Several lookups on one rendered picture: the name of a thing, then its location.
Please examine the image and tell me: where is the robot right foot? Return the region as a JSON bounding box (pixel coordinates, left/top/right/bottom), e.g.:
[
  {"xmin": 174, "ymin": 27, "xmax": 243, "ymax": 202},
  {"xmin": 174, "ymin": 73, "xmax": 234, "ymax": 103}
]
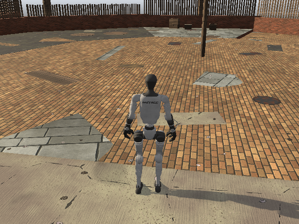
[{"xmin": 154, "ymin": 181, "xmax": 161, "ymax": 193}]

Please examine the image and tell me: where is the robot left upper arm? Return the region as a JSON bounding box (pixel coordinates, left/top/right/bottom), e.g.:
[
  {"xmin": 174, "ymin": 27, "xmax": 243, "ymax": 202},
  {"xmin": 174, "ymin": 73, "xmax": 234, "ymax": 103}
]
[{"xmin": 128, "ymin": 94, "xmax": 141, "ymax": 120}]

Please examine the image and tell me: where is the robot left foot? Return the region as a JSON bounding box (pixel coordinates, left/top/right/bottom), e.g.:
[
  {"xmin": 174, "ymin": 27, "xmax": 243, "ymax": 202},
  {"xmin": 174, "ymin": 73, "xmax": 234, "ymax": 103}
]
[{"xmin": 135, "ymin": 182, "xmax": 143, "ymax": 194}]

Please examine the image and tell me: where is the robot right hand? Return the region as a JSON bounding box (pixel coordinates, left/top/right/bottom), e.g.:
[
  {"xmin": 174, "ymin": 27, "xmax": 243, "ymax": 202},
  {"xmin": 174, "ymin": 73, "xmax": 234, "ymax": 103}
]
[{"xmin": 166, "ymin": 131, "xmax": 176, "ymax": 142}]

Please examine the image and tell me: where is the robot foot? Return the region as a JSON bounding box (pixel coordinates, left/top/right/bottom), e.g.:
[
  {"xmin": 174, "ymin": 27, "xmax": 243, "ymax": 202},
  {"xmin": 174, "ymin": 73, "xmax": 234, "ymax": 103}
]
[
  {"xmin": 154, "ymin": 181, "xmax": 161, "ymax": 193},
  {"xmin": 135, "ymin": 182, "xmax": 143, "ymax": 194}
]

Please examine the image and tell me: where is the left robot forearm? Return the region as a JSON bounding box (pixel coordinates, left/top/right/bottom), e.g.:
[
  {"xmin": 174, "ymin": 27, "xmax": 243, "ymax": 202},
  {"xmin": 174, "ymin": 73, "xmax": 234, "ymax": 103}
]
[{"xmin": 124, "ymin": 113, "xmax": 133, "ymax": 130}]

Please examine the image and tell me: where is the right robot forearm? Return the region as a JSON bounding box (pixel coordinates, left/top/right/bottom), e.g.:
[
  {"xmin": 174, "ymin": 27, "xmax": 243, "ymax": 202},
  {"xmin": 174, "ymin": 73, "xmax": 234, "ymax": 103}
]
[{"xmin": 167, "ymin": 114, "xmax": 176, "ymax": 133}]

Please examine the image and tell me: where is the robot right upper arm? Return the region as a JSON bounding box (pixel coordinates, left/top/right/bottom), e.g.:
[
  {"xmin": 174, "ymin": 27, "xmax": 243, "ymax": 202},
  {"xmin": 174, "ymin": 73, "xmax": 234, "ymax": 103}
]
[{"xmin": 160, "ymin": 95, "xmax": 172, "ymax": 121}]

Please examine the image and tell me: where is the robot left hand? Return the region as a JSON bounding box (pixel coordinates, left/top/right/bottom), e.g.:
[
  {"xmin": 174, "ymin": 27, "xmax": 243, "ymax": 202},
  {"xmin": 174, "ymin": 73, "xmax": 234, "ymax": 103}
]
[{"xmin": 123, "ymin": 129, "xmax": 134, "ymax": 139}]

